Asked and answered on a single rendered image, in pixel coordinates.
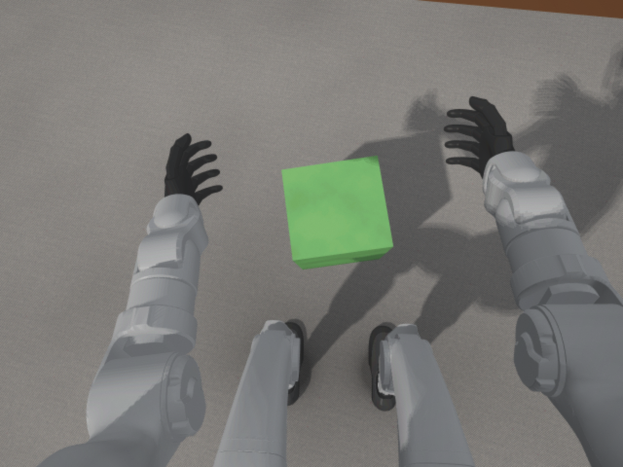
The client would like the robot right thigh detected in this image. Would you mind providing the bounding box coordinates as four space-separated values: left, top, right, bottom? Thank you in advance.
380 334 475 467

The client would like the robot left hand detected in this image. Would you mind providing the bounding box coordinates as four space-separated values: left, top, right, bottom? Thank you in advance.
165 133 223 205

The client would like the robot left foot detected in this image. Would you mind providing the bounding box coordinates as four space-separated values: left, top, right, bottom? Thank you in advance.
285 322 304 406

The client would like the carton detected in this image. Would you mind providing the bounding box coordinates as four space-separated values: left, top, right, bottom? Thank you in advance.
281 156 393 269

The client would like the left robot forearm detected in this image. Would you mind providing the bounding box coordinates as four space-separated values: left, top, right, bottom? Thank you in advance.
87 194 208 434

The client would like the robot right upper arm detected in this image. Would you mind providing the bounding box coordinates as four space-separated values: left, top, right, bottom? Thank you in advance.
514 304 623 467

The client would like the right robot forearm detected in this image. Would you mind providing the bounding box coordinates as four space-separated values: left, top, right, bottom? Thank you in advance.
483 151 623 311

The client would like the robot right hand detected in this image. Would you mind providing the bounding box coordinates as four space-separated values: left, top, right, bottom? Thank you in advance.
444 96 515 179

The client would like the robot left upper arm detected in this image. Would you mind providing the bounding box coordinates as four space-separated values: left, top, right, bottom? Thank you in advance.
36 351 206 467

